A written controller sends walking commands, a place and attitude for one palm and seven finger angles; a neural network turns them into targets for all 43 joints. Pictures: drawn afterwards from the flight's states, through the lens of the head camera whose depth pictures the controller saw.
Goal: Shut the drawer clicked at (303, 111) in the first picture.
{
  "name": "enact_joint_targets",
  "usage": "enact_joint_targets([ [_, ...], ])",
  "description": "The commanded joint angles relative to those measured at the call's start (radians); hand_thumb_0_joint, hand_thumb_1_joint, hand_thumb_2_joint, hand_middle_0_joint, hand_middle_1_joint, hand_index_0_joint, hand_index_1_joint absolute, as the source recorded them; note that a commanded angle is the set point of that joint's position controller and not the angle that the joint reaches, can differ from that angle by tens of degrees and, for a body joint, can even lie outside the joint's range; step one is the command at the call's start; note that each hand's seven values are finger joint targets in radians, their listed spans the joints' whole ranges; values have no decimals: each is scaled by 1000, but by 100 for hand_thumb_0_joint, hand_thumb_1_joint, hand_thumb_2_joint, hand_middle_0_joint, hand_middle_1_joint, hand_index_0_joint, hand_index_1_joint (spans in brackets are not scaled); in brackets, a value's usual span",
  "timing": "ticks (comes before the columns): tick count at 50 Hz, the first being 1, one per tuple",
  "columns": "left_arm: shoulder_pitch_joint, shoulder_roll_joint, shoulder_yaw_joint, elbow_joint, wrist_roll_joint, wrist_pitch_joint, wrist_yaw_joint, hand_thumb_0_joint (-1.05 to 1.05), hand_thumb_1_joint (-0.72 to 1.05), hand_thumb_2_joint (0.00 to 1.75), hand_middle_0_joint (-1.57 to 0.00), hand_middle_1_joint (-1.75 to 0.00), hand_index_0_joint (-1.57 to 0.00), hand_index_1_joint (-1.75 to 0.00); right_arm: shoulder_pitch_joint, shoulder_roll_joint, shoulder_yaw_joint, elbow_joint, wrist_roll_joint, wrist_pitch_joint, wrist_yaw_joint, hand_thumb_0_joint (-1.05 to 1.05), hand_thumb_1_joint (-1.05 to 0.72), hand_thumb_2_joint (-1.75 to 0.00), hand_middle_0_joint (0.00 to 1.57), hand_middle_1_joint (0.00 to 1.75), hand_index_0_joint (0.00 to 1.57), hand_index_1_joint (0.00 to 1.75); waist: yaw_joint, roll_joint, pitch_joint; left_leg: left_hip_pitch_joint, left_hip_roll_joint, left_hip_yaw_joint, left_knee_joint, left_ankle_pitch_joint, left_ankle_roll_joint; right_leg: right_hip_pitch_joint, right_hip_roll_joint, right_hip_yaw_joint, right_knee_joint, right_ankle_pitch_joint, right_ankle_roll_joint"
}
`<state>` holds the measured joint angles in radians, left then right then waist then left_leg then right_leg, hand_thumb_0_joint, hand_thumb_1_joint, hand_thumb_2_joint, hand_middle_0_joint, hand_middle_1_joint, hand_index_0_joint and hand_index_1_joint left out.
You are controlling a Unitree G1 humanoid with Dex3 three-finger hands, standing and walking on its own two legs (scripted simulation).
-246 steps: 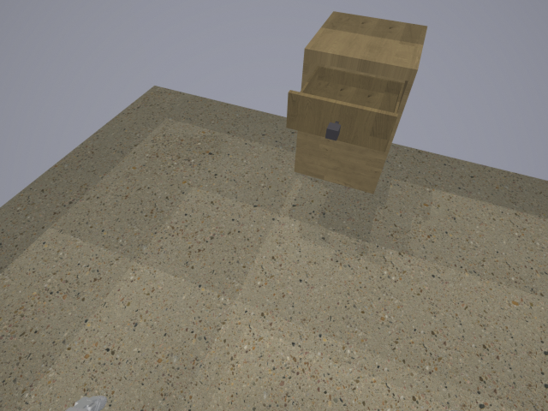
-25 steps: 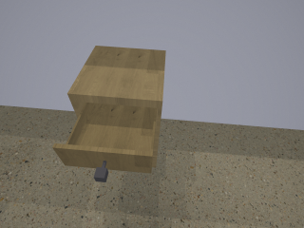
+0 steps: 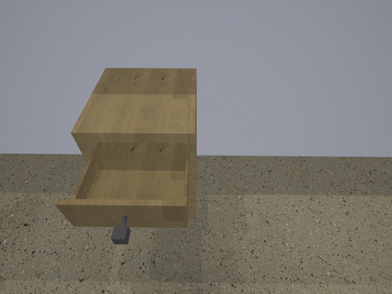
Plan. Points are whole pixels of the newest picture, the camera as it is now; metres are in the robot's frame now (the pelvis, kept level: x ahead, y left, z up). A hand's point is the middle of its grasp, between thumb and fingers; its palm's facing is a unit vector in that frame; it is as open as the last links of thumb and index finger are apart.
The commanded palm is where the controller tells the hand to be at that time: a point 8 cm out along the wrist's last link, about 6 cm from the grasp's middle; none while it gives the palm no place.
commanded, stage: come to a stop and stand still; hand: left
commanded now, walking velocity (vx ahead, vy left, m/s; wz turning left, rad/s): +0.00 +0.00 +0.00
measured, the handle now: (122, 228) +0.34 +0.26 -0.23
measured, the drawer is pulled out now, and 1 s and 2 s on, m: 0.25 0.25 0.25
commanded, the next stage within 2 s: look again from close up in 0.40 s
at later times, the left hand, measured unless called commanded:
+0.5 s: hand out of the picture -0.02 +0.12 -0.17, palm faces +0.08 -0.99 -0.15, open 7.4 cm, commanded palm none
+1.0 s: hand out of the picture +0.06 +0.19 -0.18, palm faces +0.05 -0.98 -0.21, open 7.4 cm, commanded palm none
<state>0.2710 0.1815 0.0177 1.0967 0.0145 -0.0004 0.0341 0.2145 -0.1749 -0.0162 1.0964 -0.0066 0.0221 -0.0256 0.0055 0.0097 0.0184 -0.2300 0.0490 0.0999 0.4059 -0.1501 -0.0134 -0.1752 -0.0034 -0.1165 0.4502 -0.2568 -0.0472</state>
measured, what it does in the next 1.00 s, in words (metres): stands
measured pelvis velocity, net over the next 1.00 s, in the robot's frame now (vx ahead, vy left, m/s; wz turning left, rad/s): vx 0.04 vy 0.02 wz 0.01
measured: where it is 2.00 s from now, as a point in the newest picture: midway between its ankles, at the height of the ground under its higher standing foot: outside the picture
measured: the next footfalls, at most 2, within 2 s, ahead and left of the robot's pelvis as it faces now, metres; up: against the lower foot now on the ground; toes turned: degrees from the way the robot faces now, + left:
none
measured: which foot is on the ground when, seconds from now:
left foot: down 0.00-1.00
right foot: down 0.00-1.00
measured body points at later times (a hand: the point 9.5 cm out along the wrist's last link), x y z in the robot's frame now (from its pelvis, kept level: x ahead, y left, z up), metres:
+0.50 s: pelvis +0.02 -0.02 +0.00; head +0.04 -0.03 +0.45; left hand -0.02 +0.18 -0.16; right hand -0.03 -0.21 -0.16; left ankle +0.04 +0.13 -0.74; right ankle +0.00 -0.08 -0.74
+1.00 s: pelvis +0.04 +0.02 +0.00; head +0.05 +0.02 +0.45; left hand +0.05 +0.24 -0.16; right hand +0.05 -0.21 -0.16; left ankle +0.02 +0.12 -0.74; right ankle +0.00 -0.08 -0.74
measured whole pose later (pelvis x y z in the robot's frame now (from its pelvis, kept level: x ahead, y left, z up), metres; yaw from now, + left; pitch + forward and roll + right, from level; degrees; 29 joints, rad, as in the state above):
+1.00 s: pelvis +0.04 +0.02 +0.00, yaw +1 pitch +0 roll +0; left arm 0.30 0.17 0.00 1.04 0.01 -0.01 0.04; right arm 0.29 -0.16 0.02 1.09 -0.01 -0.02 -0.03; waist 0.00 -0.01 0.01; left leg -0.19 0.00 0.07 0.49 -0.29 0.02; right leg -0.14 -0.02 -0.12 0.47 -0.33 -0.02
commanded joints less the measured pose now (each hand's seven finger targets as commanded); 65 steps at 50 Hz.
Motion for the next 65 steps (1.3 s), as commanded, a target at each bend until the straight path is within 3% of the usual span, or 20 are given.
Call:
enact_joint_targets([
  [1,53,84,3,-9,-4,-12,4,0,90,90,-20,-30,-20,-30,62,-49,7,-6,-7,-13,5,0,-90,-90,20,30,20,30,-4,-34,88,19,64,-106,-89,-67,14,-98,-133,170,-199,-104,8],
  [14,93,43,3,24,-11,-17,6,0,90,90,-20,-30,-20,-30,187,-6,13,53,-7,-17,-7,0,-90,-90,20,30,20,30,-6,-11,95,13,57,-90,-66,-37,7,-60,-131,151,-223,-88,-3],
  [24,153,-2,-1,58,-9,-28,13,0,90,90,-20,-30,-20,-30,207,15,14,65,-2,-30,-19,0,-90,-90,20,30,20,30,-6,-2,65,48,71,-93,-52,63,15,-9,-117,117,-176,118,4],
  [25,217,32,-10,56,10,-55,45,0,90,90,-20,-30,-20,-30,52,-15,11,-14,-1,-53,-1,0,-90,-90,20,30,20,30,52,-67,146,-139,37,-29,220,-119,-21,-35,-204,242,-164,653,100],
  [26,189,62,-6,13,11,-65,37,0,90,90,-20,-30,-20,-30,145,25,4,-44,-6,-29,1,0,-90,-90,20,30,20,30,-32,-34,72,-118,24,-97,295,-184,13,-24,-256,220,-158,558,69],
  [27,144,57,-7,-5,11,-65,30,0,90,90,-20,-30,-20,-30,171,35,2,-38,-2,-27,7,0,-90,-90,20,30,20,30,-46,-20,17,-92,30,-80,323,-203,18,-45,-235,184,-155,380,-19],
  [29,111,54,2,-47,13,-68,28,0,90,90,-20,-30,-20,-30,186,46,10,-57,-3,-36,11,0,-90,-90,20,30,20,30,-46,-64,-52,-76,9,-46,256,-175,16,23,-212,163,-117,393,-88],
  [31,112,32,-2,-48,11,-61,27,0,90,90,-20,-30,-20,-30,206,29,12,-48,-2,-46,3,0,-90,-90,20,30,20,30,-51,-103,-28,-4,11,-60,118,-93,23,-8,-185,140,-55,377,-72],
  [35,154,2,-10,-46,1,-38,22,0,90,90,-20,-30,-20,-30,196,-24,18,-35,-7,-61,-9,0,-90,-90,20,30,20,30,-6,113,20,-12,80,-150,66,272,64,-4,-91,91,2,192,-16],
  [38,149,14,-10,-51,-1,-30,18,0,90,90,-20,-30,-20,-30,159,-35,19,-52,-5,-54,-12,0,-90,-90,20,30,20,30,-1,6,48,-24,61,-140,49,153,60,-3,-102,100,-30,167,-14],
  [55,109,61,-9,-79,-2,-20,13,0,90,90,-20,-30,-20,-30,137,-83,20,-21,-6,-56,-6,0,-90,-90,20,30,20,30,4,-9,23,66,59,-142,-8,260,64,42,-115,86,-56,203,4],
  [56,149,83,-10,-44,10,-43,47,0,90,90,-20,-30,-20,-30,43,-109,13,-90,4,-59,1,0,-90,-90,20,30,20,30,24,-56,113,-42,62,-110,187,301,35,-40,-158,160,-72,561,33],
  [57,-586,305,130,-1558,-179,-239,31,0,90,90,-22,-32,-22,-32,38,-268,-26,-425,52,-204,-26,0,-90,-90,20,30,20,30,-92,164,-359,238,-31,-112,58,387,45,-21,-65,86,22,514,2],
  [58,-95,216,86,-1268,-104,-198,53,0,90,90,-24,-34,-24,-34,-4,-182,5,-369,27,-297,-55,0,-90,-90,20,30,20,30,7,285,-406,388,30,-141,25,533,39,-71,-12,59,105,233,-2],
  [59,145,-5,-32,-1141,-149,-82,77,0,90,90,-26,-37,-26,-37,-8,-151,-12,-357,42,-325,-50,0,-90,-90,20,30,20,30,-46,211,-265,268,21,-153,1,531,4,-183,9,8,171,31,19],
  [60,118,-86,-61,-1068,-152,-76,57,0,90,90,-28,-39,-28,-39,25,-164,-23,-335,38,-326,-43,0,-90,-90,20,30,20,30,-65,92,-125,149,11,-158,47,465,8,-259,2,9,164,-9,30],
  [61,50,-29,-2,-1065,-154,-121,42,0,90,90,-30,-41,-30,-41,7,-190,-48,-385,20,-332,-33,0,-90,-90,20,30,20,30,-68,12,-25,17,-5,-172,110,284,13,-317,4,-5,138,-14,32],
  [62,87,19,63,-1007,-148,-181,14,0,90,90,-32,-43,-32,-43,5,-213,-66,-408,5,-331,-29,0,-90,-90,20,30,20,30,-67,-90,-51,-81,-24,-161,182,137,16,-357,9,-16,134,12,30],
  [63,241,-30,65,-907,-164,-248,-28,0,90,90,-34,-45,-34,-45,-18,-204,-72,-445,-3,-329,-23,0,-90,-90,20,30,20,30,-39,-185,-66,-173,-30,-153,251,71,22,-400,15,-25,185,8,28],
  [65,393,-116,24,-894,-193,-405,-129,0,90,90,-38,-50,-38,-50,-64,-184,-80,-522,-3,-343,4,0,-90,-90,20,30,20,30,18,-234,-187,-290,-39,-127,376,56,12,-454,19,-28,342,27,20],
])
